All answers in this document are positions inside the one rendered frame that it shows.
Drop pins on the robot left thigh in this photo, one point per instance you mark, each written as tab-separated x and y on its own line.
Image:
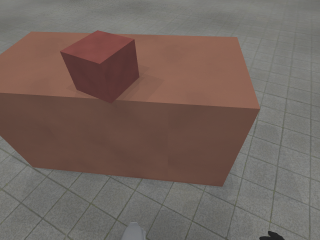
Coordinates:
133	232

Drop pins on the pedestal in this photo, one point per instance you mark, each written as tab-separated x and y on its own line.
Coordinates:
185	119

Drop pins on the left robot shin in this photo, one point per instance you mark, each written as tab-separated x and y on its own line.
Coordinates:
133	224

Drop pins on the carton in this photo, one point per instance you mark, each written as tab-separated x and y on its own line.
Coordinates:
102	64

